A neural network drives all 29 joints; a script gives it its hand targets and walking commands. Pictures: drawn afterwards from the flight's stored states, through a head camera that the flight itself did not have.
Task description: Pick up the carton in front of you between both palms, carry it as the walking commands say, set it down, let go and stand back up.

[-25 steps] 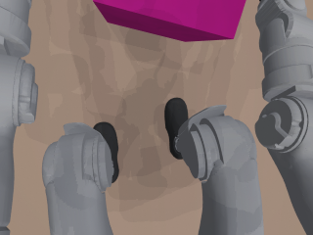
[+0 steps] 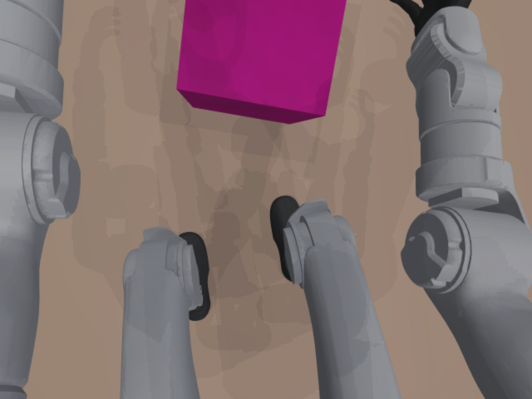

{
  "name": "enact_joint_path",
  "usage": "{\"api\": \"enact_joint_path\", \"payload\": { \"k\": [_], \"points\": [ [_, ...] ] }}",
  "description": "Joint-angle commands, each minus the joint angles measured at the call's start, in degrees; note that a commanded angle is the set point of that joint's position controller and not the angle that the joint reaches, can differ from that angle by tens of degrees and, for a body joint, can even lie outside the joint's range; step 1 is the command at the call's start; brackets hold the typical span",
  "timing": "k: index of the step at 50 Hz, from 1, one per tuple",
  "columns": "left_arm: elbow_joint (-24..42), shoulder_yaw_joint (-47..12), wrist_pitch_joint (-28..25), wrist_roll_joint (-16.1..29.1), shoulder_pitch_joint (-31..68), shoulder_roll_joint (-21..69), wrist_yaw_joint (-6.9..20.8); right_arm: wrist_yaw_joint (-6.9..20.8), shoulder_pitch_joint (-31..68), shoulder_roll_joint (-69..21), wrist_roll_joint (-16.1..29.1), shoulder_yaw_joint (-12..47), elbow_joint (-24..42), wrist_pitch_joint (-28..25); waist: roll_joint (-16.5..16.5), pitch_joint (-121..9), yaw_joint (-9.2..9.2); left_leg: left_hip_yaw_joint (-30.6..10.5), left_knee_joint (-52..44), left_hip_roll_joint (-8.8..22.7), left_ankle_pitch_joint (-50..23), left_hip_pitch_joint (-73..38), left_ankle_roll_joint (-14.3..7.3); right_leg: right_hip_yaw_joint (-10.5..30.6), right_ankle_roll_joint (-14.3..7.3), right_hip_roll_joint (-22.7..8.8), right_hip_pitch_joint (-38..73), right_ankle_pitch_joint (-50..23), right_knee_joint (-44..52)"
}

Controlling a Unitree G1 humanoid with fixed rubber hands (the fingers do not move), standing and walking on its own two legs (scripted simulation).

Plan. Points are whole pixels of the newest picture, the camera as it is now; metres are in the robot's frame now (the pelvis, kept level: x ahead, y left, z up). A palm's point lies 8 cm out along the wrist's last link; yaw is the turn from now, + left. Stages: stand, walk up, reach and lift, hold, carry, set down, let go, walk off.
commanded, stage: set down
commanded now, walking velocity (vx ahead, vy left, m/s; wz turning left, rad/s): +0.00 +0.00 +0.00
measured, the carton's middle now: (255, 51) +0.55 -0.07 -0.35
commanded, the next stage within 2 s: let go in 0.50 s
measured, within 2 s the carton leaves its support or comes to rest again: neither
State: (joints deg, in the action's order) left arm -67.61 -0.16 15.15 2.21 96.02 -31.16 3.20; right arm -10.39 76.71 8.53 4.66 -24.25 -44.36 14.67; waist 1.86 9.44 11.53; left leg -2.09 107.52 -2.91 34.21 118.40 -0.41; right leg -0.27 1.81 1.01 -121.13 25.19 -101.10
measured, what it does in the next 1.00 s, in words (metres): rises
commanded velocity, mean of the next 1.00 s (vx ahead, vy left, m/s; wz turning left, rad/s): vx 0.00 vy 0.00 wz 0.00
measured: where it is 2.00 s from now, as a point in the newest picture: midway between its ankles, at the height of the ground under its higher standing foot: (243, 271)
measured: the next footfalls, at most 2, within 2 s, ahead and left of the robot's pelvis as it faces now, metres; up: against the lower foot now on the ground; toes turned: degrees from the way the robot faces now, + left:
none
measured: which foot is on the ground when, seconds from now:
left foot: down 0.00-1.00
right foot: down 0.00-1.00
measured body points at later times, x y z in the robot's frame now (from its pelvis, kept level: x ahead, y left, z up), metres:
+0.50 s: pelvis +0.02 +0.00 +0.13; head +0.36 +0.00 +0.43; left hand +0.65 +0.13 +0.04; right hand +0.53 -0.26 +0.04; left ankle +0.08 +0.11 -0.44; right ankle +0.13 -0.12 -0.44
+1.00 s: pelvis +0.07 -0.02 +0.24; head +0.30 -0.01 +0.63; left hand +0.48 +0.16 +0.13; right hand +0.42 -0.25 +0.14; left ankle +0.08 +0.11 -0.44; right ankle +0.13 -0.12 -0.44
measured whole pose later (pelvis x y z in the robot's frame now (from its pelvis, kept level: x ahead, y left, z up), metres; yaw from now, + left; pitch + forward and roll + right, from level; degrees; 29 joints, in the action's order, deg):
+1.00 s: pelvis +0.07 -0.02 +0.24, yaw +4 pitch +32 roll +1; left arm -36.0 13.5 9.1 -7.4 34.5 -7.9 -5.9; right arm 6.9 24.8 9.9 -3.6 -11.6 -31.0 7.7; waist -0.7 -1.5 7.5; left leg -4.6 46.7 -3.2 18.1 60.3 1.4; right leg 0.6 -0.7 0.3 -64.0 13.4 -45.8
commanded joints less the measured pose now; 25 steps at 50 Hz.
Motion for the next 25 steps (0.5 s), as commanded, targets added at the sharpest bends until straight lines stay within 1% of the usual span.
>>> {"api": "enact_joint_path", "payload": {
  "k": [1,5,8,11,16,22,25],
  "points": [
    [9.18,0.39,-0.11,-0.36,18.22,-4.33,0.12,0.43,11.05,8.12,-0.3,-1.02,8.43,-0.39,12.38,-70.36,5.08,2.3,-13.44,-1.9,-16.55,-33.95,0.09,-6.69,1.08,2.31,40.22,-22.09,8.49],
    [12.79,0.52,1.44,-0.78,17.56,-3.66,0.15,1.0,8.82,8.84,0.33,-1.16,10.9,0.62,14.48,-75.13,5.33,2.08,-17.05,-2.2,-21.64,-41.99,0.78,-7.08,0.92,2.68,40.81,-24.11,12.59],
    [14.2,1.38,2.37,-1.51,16.12,-3.31,0.24,1.47,7.07,8.9,0.66,-1.11,12.24,1.26,14.71,-76.54,4.89,1.85,-19.98,-2.39,-24.7,-45.91,1.05,-7.03,0.94,2.97,42.14,-25.59,15.82],
    [14.59,2.62,2.8,-2.43,14.33,-3.01,0.5,1.94,5.47,8.45,0.63,-1.03,13.07,1.63,14.02,-76.3,4.28,1.67,-23.18,-2.55,-26.61,-47.97,1.07,-6.76,1.06,3.14,44.34,-27.03,19.15],
    [13.92,4.88,2.53,-4.01,11.39,-2.57,1.26,2.62,3.28,7.09,-0.41,-1.22,13.66,1.68,12.13,-74.22,3.59,1.55,-29.16,-2.77,-27.79,-49.45,0.84,-6.12,1.41,3.16,49.5,-29.17,24.94],
    [13.15,7.08,1.7,-5.58,8.94,-2.06,2.4,3.29,1.27,5.46,-2.69,-2.06,14.66,1.46,10.41,-71.86,3.51,1.55,-36.9,-3.01,-28.3,-52.36,0.64,-5.68,1.86,2.86,56.41,-30.9,32.24],
    [11.34,8.44,1.16,-6.66,6.96,-0.89,3.02,3.85,-0.38,3.96,-4.31,-2.96,13.65,1.23,9.73,-68.26,3.37,1.34,-40.54,-2.98,-27.46,-53.07,0.56,-5.63,2.13,2.51,57.88,-30.14,35.65]
  ]
}}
